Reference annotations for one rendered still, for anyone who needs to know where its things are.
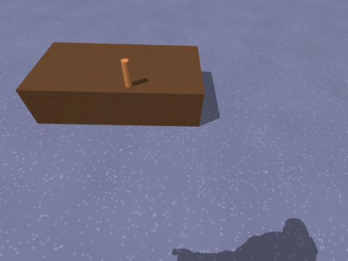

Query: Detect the can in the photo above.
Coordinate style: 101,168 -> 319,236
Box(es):
121,58 -> 132,87

